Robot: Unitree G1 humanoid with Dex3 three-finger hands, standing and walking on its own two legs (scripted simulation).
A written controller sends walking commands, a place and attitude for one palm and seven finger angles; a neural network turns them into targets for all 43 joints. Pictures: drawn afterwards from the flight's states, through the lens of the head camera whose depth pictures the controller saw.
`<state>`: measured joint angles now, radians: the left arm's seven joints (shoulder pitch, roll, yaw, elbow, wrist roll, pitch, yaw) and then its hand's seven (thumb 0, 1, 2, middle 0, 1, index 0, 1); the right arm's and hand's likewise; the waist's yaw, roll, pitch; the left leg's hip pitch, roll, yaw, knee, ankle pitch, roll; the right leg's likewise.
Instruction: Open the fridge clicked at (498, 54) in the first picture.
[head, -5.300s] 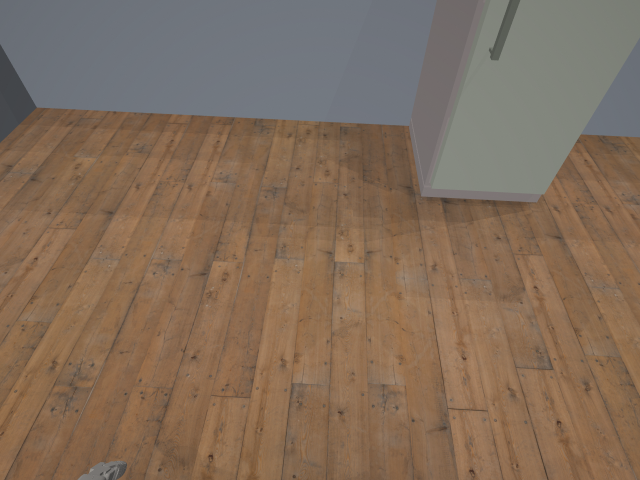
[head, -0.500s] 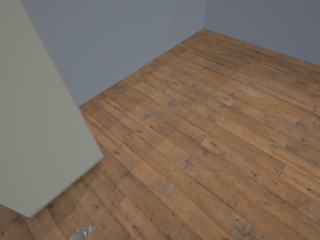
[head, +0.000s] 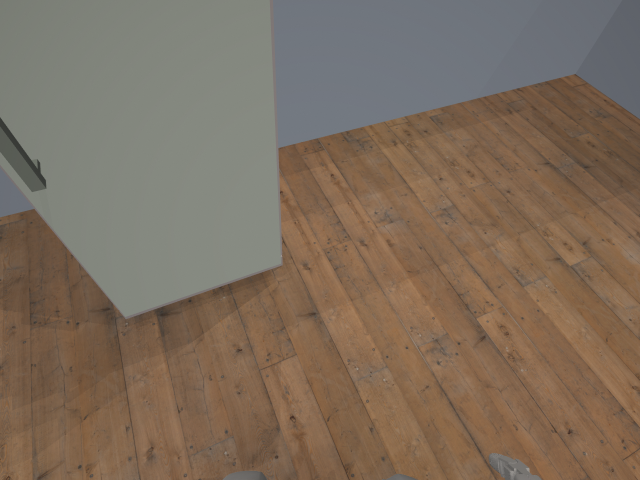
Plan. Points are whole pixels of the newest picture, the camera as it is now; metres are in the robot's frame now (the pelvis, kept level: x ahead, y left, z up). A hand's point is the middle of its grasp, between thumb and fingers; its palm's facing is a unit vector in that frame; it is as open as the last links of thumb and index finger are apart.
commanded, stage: turn to face it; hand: left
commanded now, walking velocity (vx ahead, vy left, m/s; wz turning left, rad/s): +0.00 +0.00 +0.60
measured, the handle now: out of the picture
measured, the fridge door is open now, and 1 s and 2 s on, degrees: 0 0 0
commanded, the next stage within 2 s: take the last steps up to it in 0.68 s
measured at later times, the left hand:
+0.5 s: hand out of the picture +0.06 +0.17 -0.13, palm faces +0.29 -0.91 -0.29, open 7.4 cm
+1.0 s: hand out of the picture -0.07 +0.20 -0.16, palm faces +0.47 -0.85 -0.22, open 7.4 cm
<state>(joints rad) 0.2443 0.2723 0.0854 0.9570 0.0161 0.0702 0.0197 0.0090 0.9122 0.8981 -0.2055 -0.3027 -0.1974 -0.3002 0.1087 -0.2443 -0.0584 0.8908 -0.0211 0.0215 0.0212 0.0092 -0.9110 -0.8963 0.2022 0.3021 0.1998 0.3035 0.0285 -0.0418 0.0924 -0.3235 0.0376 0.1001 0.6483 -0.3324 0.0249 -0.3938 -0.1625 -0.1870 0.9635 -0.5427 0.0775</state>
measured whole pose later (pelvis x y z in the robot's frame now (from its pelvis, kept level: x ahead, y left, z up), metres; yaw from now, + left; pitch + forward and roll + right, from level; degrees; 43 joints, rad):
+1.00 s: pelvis +0.00 +0.01 +0.02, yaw +26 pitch -1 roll -1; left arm 0.25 0.24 0.05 1.02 0.02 0.04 0.00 0.01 0.91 0.90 -0.20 -0.30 -0.19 -0.30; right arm 0.19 -0.17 -0.02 0.99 -0.02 -0.01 -0.01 0.01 -0.91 -0.90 0.21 0.30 0.20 0.30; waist 0.02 -0.02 0.05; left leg -0.15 -0.01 0.05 0.41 -0.25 0.05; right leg -0.40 -0.09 -0.06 0.96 -0.43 0.06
